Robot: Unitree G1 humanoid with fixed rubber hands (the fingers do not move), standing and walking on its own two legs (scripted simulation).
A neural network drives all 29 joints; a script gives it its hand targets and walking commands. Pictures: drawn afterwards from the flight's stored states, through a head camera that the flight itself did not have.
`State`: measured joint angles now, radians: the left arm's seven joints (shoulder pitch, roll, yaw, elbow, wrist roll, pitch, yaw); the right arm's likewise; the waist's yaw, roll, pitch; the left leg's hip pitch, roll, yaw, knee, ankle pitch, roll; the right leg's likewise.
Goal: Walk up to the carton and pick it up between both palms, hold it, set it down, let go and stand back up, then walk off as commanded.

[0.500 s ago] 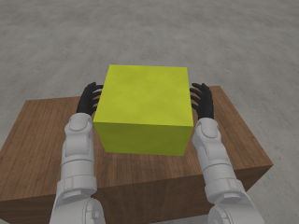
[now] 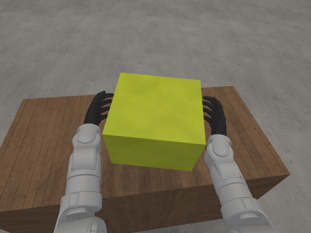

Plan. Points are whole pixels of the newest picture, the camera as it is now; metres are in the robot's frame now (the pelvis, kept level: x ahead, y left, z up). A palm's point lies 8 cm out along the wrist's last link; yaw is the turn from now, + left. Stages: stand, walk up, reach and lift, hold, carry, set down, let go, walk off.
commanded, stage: set down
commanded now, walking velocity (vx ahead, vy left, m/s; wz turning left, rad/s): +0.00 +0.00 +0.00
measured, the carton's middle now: (155, 121) +0.39 -0.01 +0.06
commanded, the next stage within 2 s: none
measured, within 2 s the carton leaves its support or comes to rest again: neither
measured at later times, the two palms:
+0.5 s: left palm (101, 130) +0.37 +0.14 +0.07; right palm (221, 136) +0.32 -0.17 +0.08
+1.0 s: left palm (100, 135) +0.38 +0.15 +0.02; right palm (211, 142) +0.33 -0.16 +0.04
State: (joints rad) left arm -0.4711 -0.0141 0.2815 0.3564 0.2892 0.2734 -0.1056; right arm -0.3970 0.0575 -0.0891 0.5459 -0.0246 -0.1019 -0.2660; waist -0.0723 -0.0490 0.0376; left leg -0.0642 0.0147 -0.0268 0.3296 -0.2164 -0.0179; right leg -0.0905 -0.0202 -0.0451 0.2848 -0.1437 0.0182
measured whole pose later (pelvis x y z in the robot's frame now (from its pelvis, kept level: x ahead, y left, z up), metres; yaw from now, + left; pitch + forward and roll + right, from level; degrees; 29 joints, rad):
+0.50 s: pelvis +0.00 +0.00 +0.00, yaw +0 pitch -3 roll -1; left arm -0.54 0.00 0.29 0.71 0.28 0.05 -0.07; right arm -0.40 0.13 -0.30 0.64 -0.11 -0.19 -0.17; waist -0.07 -0.05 0.04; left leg -0.06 0.01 -0.03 0.33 -0.21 -0.01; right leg -0.09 -0.02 -0.05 0.28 -0.14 0.02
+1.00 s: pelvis +0.02 +0.01 +0.00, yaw +0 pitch +0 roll -1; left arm -0.54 0.02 0.32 0.88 0.28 -0.12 -0.07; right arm -0.40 0.16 -0.38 0.82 -0.18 -0.39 -0.18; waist -0.07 -0.05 0.04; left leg -0.10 0.01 -0.03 0.35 -0.25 -0.01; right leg -0.11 -0.02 -0.05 0.25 -0.14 0.03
